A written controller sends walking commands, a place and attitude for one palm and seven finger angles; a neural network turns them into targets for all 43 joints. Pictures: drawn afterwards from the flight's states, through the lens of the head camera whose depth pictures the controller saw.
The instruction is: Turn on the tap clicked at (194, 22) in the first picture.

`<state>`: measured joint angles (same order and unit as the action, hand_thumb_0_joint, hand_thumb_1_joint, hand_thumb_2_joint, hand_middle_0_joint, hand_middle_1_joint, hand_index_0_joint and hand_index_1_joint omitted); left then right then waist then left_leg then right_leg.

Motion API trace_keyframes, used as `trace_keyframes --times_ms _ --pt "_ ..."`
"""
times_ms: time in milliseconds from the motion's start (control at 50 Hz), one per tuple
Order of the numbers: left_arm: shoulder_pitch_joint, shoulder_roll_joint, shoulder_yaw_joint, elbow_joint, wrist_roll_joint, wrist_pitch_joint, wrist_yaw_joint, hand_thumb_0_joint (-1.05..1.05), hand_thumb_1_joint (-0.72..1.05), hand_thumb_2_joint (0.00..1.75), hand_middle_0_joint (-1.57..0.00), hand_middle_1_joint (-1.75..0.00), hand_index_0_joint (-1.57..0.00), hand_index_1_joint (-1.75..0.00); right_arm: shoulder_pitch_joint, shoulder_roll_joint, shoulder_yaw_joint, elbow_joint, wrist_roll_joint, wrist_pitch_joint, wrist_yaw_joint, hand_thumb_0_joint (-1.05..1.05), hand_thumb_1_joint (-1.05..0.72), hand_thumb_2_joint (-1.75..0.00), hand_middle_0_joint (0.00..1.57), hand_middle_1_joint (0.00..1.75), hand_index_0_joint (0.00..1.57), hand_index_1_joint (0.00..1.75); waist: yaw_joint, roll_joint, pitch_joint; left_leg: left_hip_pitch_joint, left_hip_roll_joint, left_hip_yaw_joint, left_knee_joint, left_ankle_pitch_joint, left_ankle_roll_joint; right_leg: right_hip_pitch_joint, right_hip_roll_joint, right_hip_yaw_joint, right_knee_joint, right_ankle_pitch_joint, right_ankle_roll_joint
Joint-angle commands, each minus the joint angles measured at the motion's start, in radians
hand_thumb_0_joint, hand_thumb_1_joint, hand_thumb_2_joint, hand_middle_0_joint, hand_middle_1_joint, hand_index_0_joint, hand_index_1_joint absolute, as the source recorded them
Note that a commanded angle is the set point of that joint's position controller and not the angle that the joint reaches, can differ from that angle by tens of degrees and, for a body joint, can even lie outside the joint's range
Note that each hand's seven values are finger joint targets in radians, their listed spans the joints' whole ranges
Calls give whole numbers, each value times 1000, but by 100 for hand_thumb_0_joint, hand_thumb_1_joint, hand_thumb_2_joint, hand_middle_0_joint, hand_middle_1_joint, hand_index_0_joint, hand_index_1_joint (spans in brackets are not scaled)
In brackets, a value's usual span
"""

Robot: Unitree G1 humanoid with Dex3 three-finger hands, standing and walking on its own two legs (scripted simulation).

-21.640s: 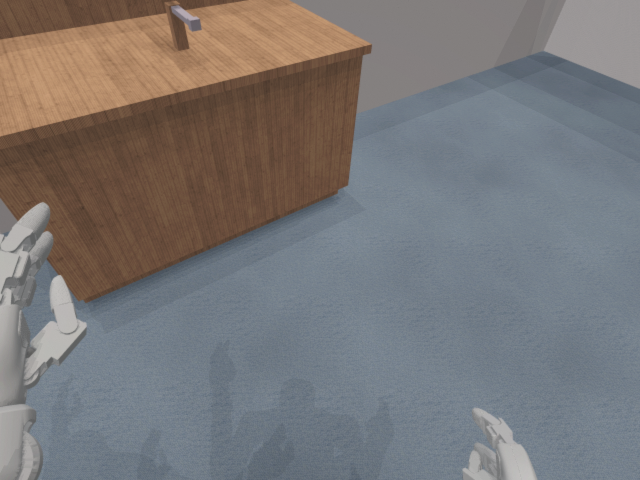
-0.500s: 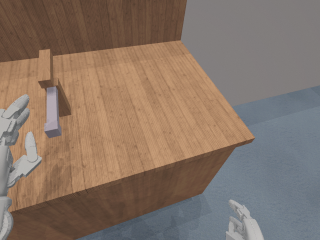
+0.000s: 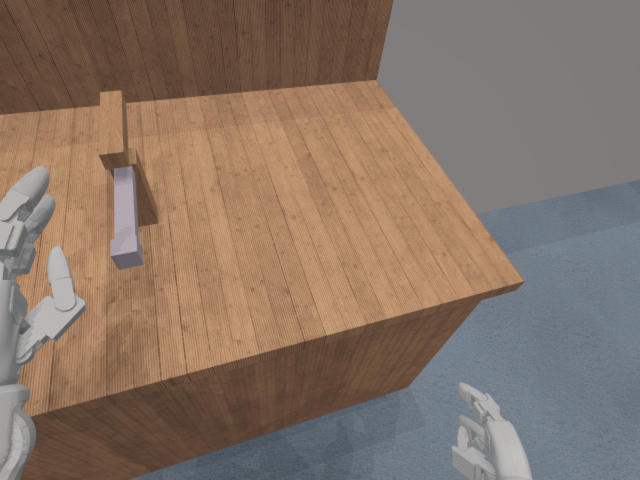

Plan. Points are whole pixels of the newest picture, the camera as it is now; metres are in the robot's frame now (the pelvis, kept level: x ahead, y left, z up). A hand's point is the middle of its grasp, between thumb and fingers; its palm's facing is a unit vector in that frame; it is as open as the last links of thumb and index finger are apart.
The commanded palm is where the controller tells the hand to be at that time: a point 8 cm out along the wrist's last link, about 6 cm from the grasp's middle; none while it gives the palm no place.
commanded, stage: look again from close up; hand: left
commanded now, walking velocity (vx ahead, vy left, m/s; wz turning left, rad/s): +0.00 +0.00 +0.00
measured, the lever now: (127, 252) +0.33 +0.27 +0.08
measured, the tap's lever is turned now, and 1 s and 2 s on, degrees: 0 0 0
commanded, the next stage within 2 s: shuffle to correct the standing spot in 0.16 s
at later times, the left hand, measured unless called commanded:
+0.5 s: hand (89, 296) +0.23 +0.24 +0.17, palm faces +0.37 -0.86 -0.35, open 7.5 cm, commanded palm +0.16 +0.27 +0.17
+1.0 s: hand (183, 303) +0.23 +0.16 +0.16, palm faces +0.35 -0.85 -0.39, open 7.5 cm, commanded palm +0.17 +0.20 +0.17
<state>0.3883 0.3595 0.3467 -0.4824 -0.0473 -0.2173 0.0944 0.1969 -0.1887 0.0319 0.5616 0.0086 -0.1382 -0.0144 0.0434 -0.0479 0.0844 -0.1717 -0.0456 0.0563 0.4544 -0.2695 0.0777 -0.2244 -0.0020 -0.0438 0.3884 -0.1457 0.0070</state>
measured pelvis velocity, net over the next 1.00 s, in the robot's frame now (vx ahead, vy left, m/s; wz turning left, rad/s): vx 0.01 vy -0.08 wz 0.00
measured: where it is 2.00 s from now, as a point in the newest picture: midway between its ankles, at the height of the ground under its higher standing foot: outside the picture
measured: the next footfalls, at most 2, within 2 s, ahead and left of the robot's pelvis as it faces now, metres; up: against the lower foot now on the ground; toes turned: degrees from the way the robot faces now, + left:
none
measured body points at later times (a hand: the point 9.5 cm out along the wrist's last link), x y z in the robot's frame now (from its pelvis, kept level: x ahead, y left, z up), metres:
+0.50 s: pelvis +0.00 -0.01 +0.00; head +0.03 +0.02 +0.45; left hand +0.20 +0.28 +0.18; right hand +0.18 -0.23 -0.07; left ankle -0.01 +0.06 -0.74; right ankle +0.04 -0.13 -0.74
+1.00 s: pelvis +0.01 -0.08 +0.00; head +0.04 -0.08 +0.45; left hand +0.21 +0.20 +0.18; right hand +0.18 -0.33 -0.08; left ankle -0.01 +0.06 -0.73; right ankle +0.04 -0.13 -0.74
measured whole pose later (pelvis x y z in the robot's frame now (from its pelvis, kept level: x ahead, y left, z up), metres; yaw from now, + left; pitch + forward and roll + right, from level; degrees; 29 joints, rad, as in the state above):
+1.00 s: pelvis +0.01 -0.08 +0.00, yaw +0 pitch +1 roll -1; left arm 0.48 0.36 0.35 -0.50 -0.07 -0.17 0.12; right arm 0.21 -0.25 -0.02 0.58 0.03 -0.09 -0.03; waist 0.00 0.01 0.03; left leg -0.24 0.03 -0.02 0.54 -0.28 0.03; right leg -0.24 0.10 -0.08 0.36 -0.15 -0.10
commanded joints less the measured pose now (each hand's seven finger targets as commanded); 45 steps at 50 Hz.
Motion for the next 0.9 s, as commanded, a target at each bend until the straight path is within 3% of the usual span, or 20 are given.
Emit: trace_keyframes --times_ms 0,80,160,200,240,260,340,380,500,540,560,640,660,740,760,800,880 --pt "-75 167 101 -217 2 -77 16 0 90 90 -20 -30 -20 -30 -71 -138 -65 -151 3 -55 -11 0 -90 -90 20 30 20 30 -12 132 -186 -83 133 -121 -136 205 -101 189 -44 60 26 158 -26" --pt "-50 158 102 -172 -2 -72 14 0 90 90 -20 -30 -20 -30 -69 -137 -66 -151 5 -43 -12 0 -90 -90 20 30 20 30 -14 87 -172 -84 128 -120 -136 206 -105 181 -45 58 9 159 -26" --pt "-57 136 80 -149 -1 -70 11 0 90 90 -20 -30 -20 -30 -71 -142 -61 -143 4 -37 -14 0 -90 -90 20 30 20 30 -16 101 -146 -113 128 -122 -168 124 -101 164 -36 53 1 96 -22" --pt "-72 152 88 -167 4 -72 11 0 90 90 -20 -30 -20 -30 -68 -144 -67 -149 7 -40 -14 0 -90 -90 20 30 20 30 -15 107 -141 -130 136 -132 -175 97 -97 181 -39 59 9 94 -22" --pt "-89 176 105 -212 8 -74 17 0 90 90 -20 -30 -20 -30 -88 -139 -64 -151 12 -43 -15 0 -90 -90 20 30 20 30 -15 116 -155 -115 127 -125 -166 125 -99 188 -37 56 15 115 -22" --pt "-89 153 84 -200 3 -77 13 0 90 90 -20 -30 -20 -30 -79 -139 -62 -145 4 -40 -16 0 -90 -90 20 30 20 30 -16 112 -160 -114 128 -130 -174 123 -100 183 -29 50 11 101 -20" --pt "-107 190 120 -250 0 -77 16 0 90 90 -20 -30 -20 -30 -87 -133 -70 -148 11 -42 -13 0 -90 -90 20 30 20 30 -15 139 -175 -42 151 -141 -161 261 -135 147 -13 38 39 120 -18" --pt "-106 168 101 -227 -6 -75 11 0 90 90 -20 -30 -20 -30 -72 -135 -78 -151 7 -34 -10 0 -90 -90 20 30 20 30 -16 163 -167 -40 175 -147 -162 301 -138 132 -10 32 54 89 -18" --pt "-81 162 104 -197 -10 -58 0 0 90 90 -20 -30 -20 -30 -67 -134 -89 -161 7 -19 5 0 -90 -90 20 30 20 30 -17 161 -159 -33 222 -149 -134 351 -118 101 -10 21 69 32 -20" --pt "-70 174 118 -216 -13 -50 -1 0 90 90 -20 -30 -20 -30 -85 -131 -86 -168 13 -15 8 0 -90 -90 20 30 20 30 -19 146 -162 -28 211 -136 -113 351 -117 101 -9 19 54 78 -22" --pt "-57 153 98 -197 -18 -47 -5 0 90 90 -20 -30 -20 -30 -76 -135 -84 -167 7 -10 8 0 -90 -90 20 30 20 30 -22 129 -165 -53 205 -134 -104 319 -107 116 -11 20 47 91 -23" --pt "-26 193 141 -240 -27 -39 1 0 90 90 -20 -30 -20 -30 -83 -131 -90 -179 13 -13 4 0 -90 -90 20 30 20 30 -24 91 -193 -44 182 -108 -53 200 -83 110 -37 66 22 152 -39" --pt "-25 163 113 -227 -34 -38 -4 0 90 90 -20 -30 -20 -30 -73 -136 -88 -174 7 -11 1 0 -90 -90 20 30 20 30 -29 77 -191 -60 170 -106 -48 149 -76 102 -41 78 12 129 -44" --pt "-47 200 141 -284 -38 -33 3 0 90 90 -20 -30 -20 -30 -83 -135 -91 -173 11 -18 -8 0 -90 -90 20 30 20 30 -32 125 -191 -33 165 -101 -28 90 -59 47 -52 123 2 98 -53" --pt "-36 186 131 -259 -40 -32 6 0 90 90 -20 -30 -20 -30 -74 -135 -87 -167 3 -18 -10 0 -90 -90 20 30 20 30 -31 109 -201 -48 157 -92 -21 63 -54 63 -56 126 -11 73 -47" --pt "-9 189 138 -243 -38 -31 20 0 90 90 -20 -30 -20 -30 -69 -134 -85 -163 10 -23 -12 0 -90 -90 20 30 20 30 -27 109 -218 -51 114 -70 15 32 -54 90 -93 189 -67 38 -46" --pt "44 174 124 -209 -32 -14 42 0 90 90 -20 -30 -20 -30 -65 -135 -77 -152 21 -10 -16 0 -90 -90 20 30 20 30 -32 10 -201 -93 55 -61 107 -3 -54 98 -188 299 -190 -36 -26"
